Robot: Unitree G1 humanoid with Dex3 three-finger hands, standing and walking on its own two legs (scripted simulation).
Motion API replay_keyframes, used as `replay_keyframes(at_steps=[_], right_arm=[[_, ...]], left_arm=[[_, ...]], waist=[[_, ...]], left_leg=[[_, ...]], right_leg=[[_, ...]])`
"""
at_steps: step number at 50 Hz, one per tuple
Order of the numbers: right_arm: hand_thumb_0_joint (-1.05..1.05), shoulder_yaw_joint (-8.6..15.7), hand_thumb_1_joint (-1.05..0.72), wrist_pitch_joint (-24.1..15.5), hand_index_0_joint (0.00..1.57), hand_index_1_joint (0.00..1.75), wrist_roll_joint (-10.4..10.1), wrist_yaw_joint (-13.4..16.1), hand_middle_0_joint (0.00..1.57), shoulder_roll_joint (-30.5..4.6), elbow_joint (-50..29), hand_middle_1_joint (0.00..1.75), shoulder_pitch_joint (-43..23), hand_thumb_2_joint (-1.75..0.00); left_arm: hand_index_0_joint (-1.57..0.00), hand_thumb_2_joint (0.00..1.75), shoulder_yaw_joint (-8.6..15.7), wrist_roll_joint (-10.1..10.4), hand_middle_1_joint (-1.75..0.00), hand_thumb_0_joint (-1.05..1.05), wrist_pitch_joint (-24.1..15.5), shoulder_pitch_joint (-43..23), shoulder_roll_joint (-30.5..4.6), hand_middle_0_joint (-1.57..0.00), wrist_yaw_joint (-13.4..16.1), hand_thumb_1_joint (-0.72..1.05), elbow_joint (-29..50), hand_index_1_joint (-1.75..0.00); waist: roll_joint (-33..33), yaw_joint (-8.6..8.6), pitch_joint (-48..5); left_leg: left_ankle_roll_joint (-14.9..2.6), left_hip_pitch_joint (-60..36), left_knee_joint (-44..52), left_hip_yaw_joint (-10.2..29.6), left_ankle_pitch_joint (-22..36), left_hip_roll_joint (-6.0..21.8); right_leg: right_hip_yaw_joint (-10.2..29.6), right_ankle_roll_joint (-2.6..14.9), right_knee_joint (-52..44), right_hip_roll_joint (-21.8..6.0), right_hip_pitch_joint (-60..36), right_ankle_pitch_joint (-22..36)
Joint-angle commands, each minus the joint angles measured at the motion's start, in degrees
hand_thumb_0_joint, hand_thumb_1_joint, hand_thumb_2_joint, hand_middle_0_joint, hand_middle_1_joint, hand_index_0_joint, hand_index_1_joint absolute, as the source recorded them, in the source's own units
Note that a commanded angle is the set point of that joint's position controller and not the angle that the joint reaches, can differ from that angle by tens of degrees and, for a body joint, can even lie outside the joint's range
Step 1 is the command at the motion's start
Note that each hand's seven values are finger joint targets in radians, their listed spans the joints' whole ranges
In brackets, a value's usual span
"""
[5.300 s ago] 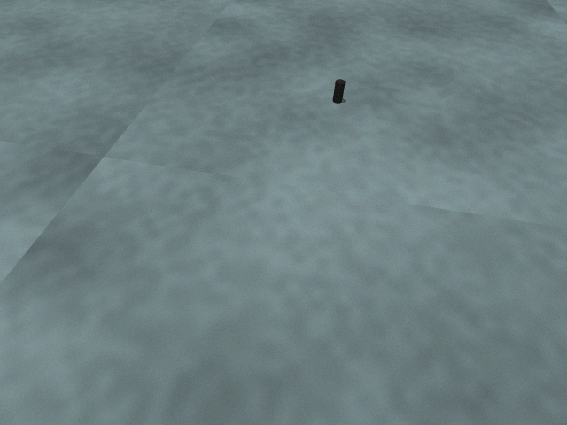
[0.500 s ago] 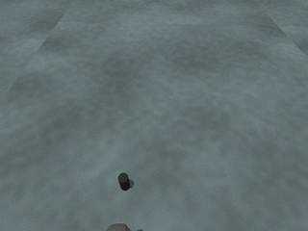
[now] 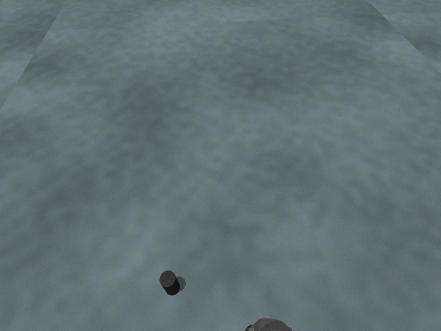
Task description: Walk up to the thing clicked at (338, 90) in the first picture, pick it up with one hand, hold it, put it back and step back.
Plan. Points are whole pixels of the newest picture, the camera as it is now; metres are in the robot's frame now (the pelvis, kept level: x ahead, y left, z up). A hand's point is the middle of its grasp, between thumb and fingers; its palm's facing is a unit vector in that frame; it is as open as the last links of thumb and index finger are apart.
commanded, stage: walk up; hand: left
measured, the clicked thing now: (170, 283) +0.37 +0.21 -0.69
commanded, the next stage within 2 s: stand in 1.82 s
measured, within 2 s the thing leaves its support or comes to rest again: neither
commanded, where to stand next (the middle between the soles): +0.11 +0.00 m, yaw +0 degrees
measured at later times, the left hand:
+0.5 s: hand out of the picture +0.09 +0.28 -0.15, palm faces +0.03 -0.95 -0.32, open 7.4 cm
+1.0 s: hand out of the picture +0.14 +0.27 -0.12, palm faces +0.05 -0.93 -0.35, open 7.4 cm
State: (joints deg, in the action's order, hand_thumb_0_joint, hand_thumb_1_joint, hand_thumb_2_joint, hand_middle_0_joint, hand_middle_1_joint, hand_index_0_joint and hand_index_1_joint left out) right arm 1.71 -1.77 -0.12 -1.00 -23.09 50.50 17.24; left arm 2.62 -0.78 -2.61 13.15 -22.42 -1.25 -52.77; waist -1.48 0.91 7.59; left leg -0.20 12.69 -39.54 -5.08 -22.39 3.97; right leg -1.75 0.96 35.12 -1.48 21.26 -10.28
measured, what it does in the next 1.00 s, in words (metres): steps on the spot: left foot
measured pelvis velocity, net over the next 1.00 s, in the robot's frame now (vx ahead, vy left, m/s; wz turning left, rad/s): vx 0.07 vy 0.01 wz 0.05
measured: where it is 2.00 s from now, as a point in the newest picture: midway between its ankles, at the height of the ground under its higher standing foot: outside the picture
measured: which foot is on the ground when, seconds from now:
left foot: down 0.00-0.00, up 0.02-0.28, down 0.30-1.00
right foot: down 0.00-1.00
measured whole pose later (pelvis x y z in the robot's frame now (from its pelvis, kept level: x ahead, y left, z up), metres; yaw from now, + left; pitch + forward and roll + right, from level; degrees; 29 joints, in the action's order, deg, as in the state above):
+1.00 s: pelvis +0.07 +0.01 +0.03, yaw +3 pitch -2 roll +0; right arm -0.1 -1.2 0.3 -0.7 -20.7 63.8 2.8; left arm 0.0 -0.1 -1.1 4.4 -20.0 -0.7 -65.0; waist -1.3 -1.2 3.0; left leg 0.9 7.5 -21.3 -0.4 -11.5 1.3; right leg -2.6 -0.5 21.3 -1.5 8.2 -10.8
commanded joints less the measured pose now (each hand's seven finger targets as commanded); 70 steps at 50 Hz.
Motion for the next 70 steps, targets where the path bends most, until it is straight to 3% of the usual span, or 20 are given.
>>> replay_keyframes(at_steps=[1, 2, 3, 5, 10, 14, 15, 16, 17, 18, 19, 21, 22, 24, 27, 29, 35, 38, 55, 70], right_arm=[[0.0, 3.34, -0.9, 0.3, 0.2, 0.3, 0.16, 1.33, 0.2, -12.26, -3.61, 0.3, 4.19, -0.9], [0.0, 3.91, -0.9, 0.33, 0.2, 0.3, 0.7, 1.48, 0.2, -13.72, -2.57, 0.3, 3.03, -0.9], [0.0, 3.96, -0.9, 0.28, 0.2, 0.3, 0.3, 1.21, 0.2, -13.9, -1.49, 0.3, 1.88, -0.9], [0.0, 3.74, -0.9, 0.4, 0.2, 0.3, 0.08, 0.81, 0.2, -12.58, 0.25, 0.3, 3.21, -0.9], [0.0, 2.57, -0.9, -0.06, 0.2, 0.3, 0.86, 0.63, 0.2, -9.57, 1.99, 0.3, 2.27, -0.9], [0.0, 2.78, -0.9, -1.09, 0.2, 0.3, 1.27, 1.07, 0.2, -9.21, 4.86, 0.3, 3.05, -0.9], [0.0, 3.0, -0.9, -1.37, 0.2, 0.3, 1.65, 1.39, 0.2, -10.13, 5.04, 0.3, 2.79, -0.9], [0.0, 3.37, -0.9, -1.51, 0.2, 0.3, 2.13, 1.56, 0.2, -12.4, 4.36, 0.3, 0.69, -0.9], [0.0, 3.35, -0.9, -1.83, 0.2, 0.3, 2.15, 1.66, 0.2, -14.64, 2.63, 0.3, -3.77, -0.9], [0.0, 3.51, -0.9, -1.63, 0.2, 0.3, 1.42, 1.47, 0.2, -17.22, 1.83, 0.3, -8.32, -0.9], [0.0, 3.3, -0.9, -1.22, 0.2, 0.3, 1.18, 1.33, 0.2, -16.3, 1.97, 0.3, -10.57, -0.9], [0.0, 1.67, -0.9, -1.11, 0.2, 0.3, 1.25, 1.23, 0.2, -12.47, 2.77, 0.3, -11.21, -0.9], [0.0, 1.41, -0.9, -1.25, 0.2, 0.3, 1.14, 1.09, 0.2, -11.84, 3.1, 0.3, -10.63, -0.9], [0.0, 1.25, -0.9, -1.37, 0.2, 0.3, 0.6, 0.83, 0.2, -11.55, 3.86, 0.3, -10.03, -0.9], [0.0, 1.17, -0.9, -0.68, 0.2, 0.3, 0.36, 0.94, 0.2, -11.42, 4.91, 0.3, -10.71, -0.9], [0.0, 1.06, -0.9, -0.68, 0.2, 0.3, 0.48, 1.08, 0.2, -11.6, 5.71, 0.3, -11.5, -0.9], [0.0, 0.75, -0.9, -1.22, 0.2, 0.3, -0.15, 1.28, 0.2, -10.72, 7.89, 0.3, -11.58, -0.9], [0.0, 0.93, -0.9, -0.95, 0.2, 0.3, -0.33, 1.39, 0.2, -10.47, 8.5, 0.3, -12.82, -0.9], [0.0, 0.74, -0.9, -0.31, 0.2, 0.3, 0.4, 1.29, 0.2, -9.36, 11.29, 0.3, -15.71, -0.9], [0.0, 0.53, -0.9, -0.49, 0.2, 0.3, 0.8, 1.39, 0.2, -9.36, 11.86, 0.3, -13.92, -0.9]], left_arm=[[-0.2, 0.9, 4.69, 0.04, -0.3, 0.0, -1.34, 4.27, -20.02, -0.2, 1.23, 0.9, 3.73, -0.3], [-0.2, 0.9, 4.72, 0.04, -0.3, 0.0, -0.96, 3.58, -19.44, -0.2, 1.26, 0.9, 3.85, -0.3], [-0.2, 0.9, 4.2, 0.07, -0.3, 0.0, -0.74, 3.33, -17.31, -0.2, 1.25, 0.9, 3.94, -0.3], [-0.2, 0.9, 3.42, -0.21, -0.3, 0.0, -0.82, 1.11, -15.94, -0.2, 1.33, 0.9, 4.25, -0.3], [-0.2, 0.9, 3.01, -0.56, -0.3, 0.0, -0.59, -0.3, -14.16, -0.2, 1.19, 0.9, 4.74, -0.3], [-0.2, 0.9, 2.14, 0.29, -0.3, 0.0, 0.77, -5.11, -12.95, -0.2, 0.91, 0.9, 4.53, -0.3], [-0.2, 0.9, 1.27, 0.72, -0.3, 0.0, 1.1, -4.78, -10.79, -0.2, 0.86, 0.9, 4.45, -0.3], [-0.2, 0.9, 0.42, 1.15, -0.3, 0.0, 1.44, -4.15, -8.57, -0.2, 0.79, 0.9, 3.99, -0.3], [-0.2, 0.9, -0.03, 1.56, -0.3, 0.0, 1.9, -3.35, -7.33, -0.2, 0.71, 0.9, 3.43, -0.3], [-0.2, 0.9, 0.98, 1.35, -0.3, 0.0, 2.3, -2.5, -10.7, -0.2, 1.02, 0.9, 1.19, -0.3], [-0.2, 0.9, 1.56, 1.01, -0.3, 0.0, 2.17, -1.55, -12.03, -0.2, 0.95, 0.9, -0.43, -0.3], [-0.2, 0.9, 1.09, 0.9, -0.3, 0.0, 1.55, -1.19, -10.37, -0.2, 0.56, 0.9, -2.13, -0.3], [-0.2, 0.9, 0.99, 1.0, -0.3, 0.0, 1.29, -1.36, -10.38, -0.2, 0.63, 0.9, -2.81, -0.3], [-0.2, 0.9, 0.86, 0.78, -0.3, 0.0, 0.89, -2.25, -11.02, -0.2, 1.04, 0.9, -3.9, -0.3], [-0.2, 0.9, 0.16, 0.63, -0.3, 0.0, 0.77, -4.76, -11.42, -0.2, 0.95, 0.9, -4.78, -0.3], [-0.2, 0.9, -0.11, 0.79, -0.3, 0.0, 0.71, -6.32, -11.36, -0.2, 0.77, 0.9, -5.16, -0.3], [-0.2, 0.9, -0.39, 1.07, -0.3, 0.0, -0.13, -7.5, -11.04, -0.2, 1.06, 0.9, -7.82, -0.3], [-0.2, 0.9, -0.48, 1.11, -0.3, 0.0, -0.02, -7.75, -10.54, -0.2, 1.25, 0.9, -8.7, -0.3], [-0.2, 0.9, 0.0, 0.38, -0.3, 0.0, 0.51, -11.76, -9.99, -0.2, 1.56, 0.9, -9.74, -0.3], [-0.2, 0.9, 0.27, 0.2, -0.3, 0.0, 0.89, -12.26, -9.4, -0.2, 1.25, 0.9, -9.52, -0.3]], waist=[[13.28, -2.91, -8.37], [12.12, -3.06, -6.5], [10.39, -3.12, -5.77], [12.07, -2.03, -6.76], [12.49, -2.35, -8.01], [8.75, 0.13, -9.23], [5.51, 0.48, -9.11], [-1.47, -0.17, -7.62], [-6.59, -1.95, -5.5], [-7.7, -2.05, -3.07], [-6.01, -3.37, -0.82], [-5.52, -3.76, -2.06], [-6.6, -3.43, -2.89], [-6.63, -2.87, -7.3], [-4.47, -1.81, -6.87], [-2.64, -1.47, -6.16], [2.28, -0.9, -11.28], [3.27, -1.06, -12.29], [2.31, -1.1, -11.34], [1.83, -0.86, -9.74]], left_leg=[[-2.66, 15.72, -19.19, 4.54, -13.8, -3.04], [-2.43, 17.13, -19.05, 6.22, -13.16, -1.35], [-2.36, 16.61, -18.46, 7.82, -11.08, -1.1], [-1.64, 16.73, -16.14, 6.9, -5.77, -0.77], [0.15, 10.05, -4.23, 4.4, -1.8, -1.98], [-0.45, -2.69, 9.54, 2.07, 10.11, -3.7], [-1.04, -5.7, 12.49, 4.23, 11.57, -2.64], [-2.41, -4.73, 17.7, 13.33, 6.42, 2.88], [-5.11, 1.67, 25.6, 26.81, -7.18, 10.9], [-9.69, 11.36, 28.88, 29.7, -17.79, 15.18], [-10.19, 17.12, 27.37, 26.05, -18.6, 13.65], [-5.43, 13.16, 22.81, 16.27, -9.19, 6.53], [-3.97, 10.86, 21.44, 14.9, -3.71, 5.26], [-2.91, 7.06, 18.35, 13.8, 5.07, 5.09], [-2.56, 5.47, 19.88, 12.63, -3.73, 3.46], [-2.35, 3.64, 19.83, 12.43, -1.17, 3.2], [-2.04, -4.32, 16.77, 10.05, 21.79, 3.23], [-2.1, -6.57, 16.61, 9.46, 24.75, 3.35], [-1.02, -6.74, 22.05, 8.45, 22.79, 3.37], [-0.99, -5.3, 23.83, 8.61, 15.86, 2.88]], right_leg=[[32.6, 13.96, -19.28, -21.46, -13.62, -15.92], [32.37, 14.22, -19.94, -20.56, -11.57, -21.4], [27.86, 12.74, -20.76, -17.66, -9.83, -23.13], [20.47, 10.43, -20.02, -13.79, -10.21, -21.51], [12.49, 10.38, -16.62, -11.86, -7.82, -6.07], [8.23, 7.58, -8.74, -10.93, 0.55, -7.95], [7.69, 5.45, -6.43, -10.15, 3.95, -9.52], [5.25, 3.13, -3.12, -6.71, 7.18, -13.96], [2.49, 0.44, 1.31, -1.81, 6.37, -16.03], [1.83, 0.14, 6.89, -1.01, -0.19, -17.83], [2.8, 0.31, 7.28, -2.35, -6.49, -15.51], [2.52, 0.69, -2.92, -1.78, -8.28, -9.99], [2.42, 0.59, -6.01, -1.68, -8.79, -5.64], [3.5, 0.84, -8.58, -2.26, -12.23, -1.67], [5.89, 1.03, -11.39, -3.7, -9.83, -7.73], [6.24, 1.04, -13.01, -4.24, -8.66, -7.21], [5.91, 0.91, -13.74, -6.34, -12.82, 11.53], [5.18, 0.64, -14.43, -6.6, -13.67, 13.86], [4.42, -0.07, -17.8, -6.6, -17.3, 11.16], [5.2, -0.04, -19.33, -5.63, -16.31, 4.85]])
